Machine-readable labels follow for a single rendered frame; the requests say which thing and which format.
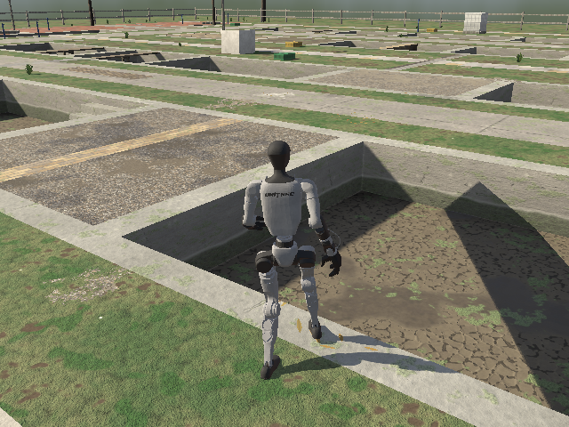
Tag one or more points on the left robot forearm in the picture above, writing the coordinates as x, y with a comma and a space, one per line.
248, 227

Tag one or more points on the robot right upper arm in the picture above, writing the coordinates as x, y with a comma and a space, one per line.
312, 200

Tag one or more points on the robot right hand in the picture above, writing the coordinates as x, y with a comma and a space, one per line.
336, 260

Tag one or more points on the robot left upper arm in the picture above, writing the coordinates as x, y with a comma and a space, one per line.
250, 202

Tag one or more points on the robot torso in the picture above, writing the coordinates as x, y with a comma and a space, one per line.
281, 207

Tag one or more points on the left robot thigh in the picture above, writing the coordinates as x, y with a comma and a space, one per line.
268, 279

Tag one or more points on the robot left hand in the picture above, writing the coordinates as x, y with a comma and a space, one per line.
259, 225

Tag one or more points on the right robot forearm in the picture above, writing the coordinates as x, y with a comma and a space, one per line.
325, 238

